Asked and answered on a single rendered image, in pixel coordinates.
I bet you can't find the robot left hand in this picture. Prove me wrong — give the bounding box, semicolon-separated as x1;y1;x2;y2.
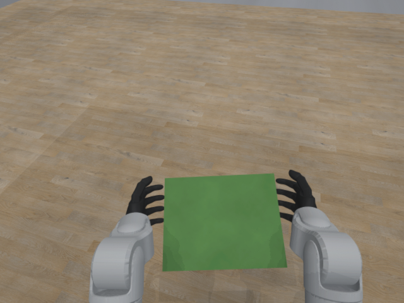
126;176;164;226

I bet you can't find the robot right hand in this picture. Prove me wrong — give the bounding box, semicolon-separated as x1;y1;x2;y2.
276;170;317;222

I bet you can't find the left robot forearm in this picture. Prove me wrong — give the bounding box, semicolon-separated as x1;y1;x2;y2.
89;213;154;303

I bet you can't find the right robot forearm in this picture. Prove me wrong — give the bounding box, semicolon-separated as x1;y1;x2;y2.
290;206;363;303

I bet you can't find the carton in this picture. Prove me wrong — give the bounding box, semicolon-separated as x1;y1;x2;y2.
162;174;287;271

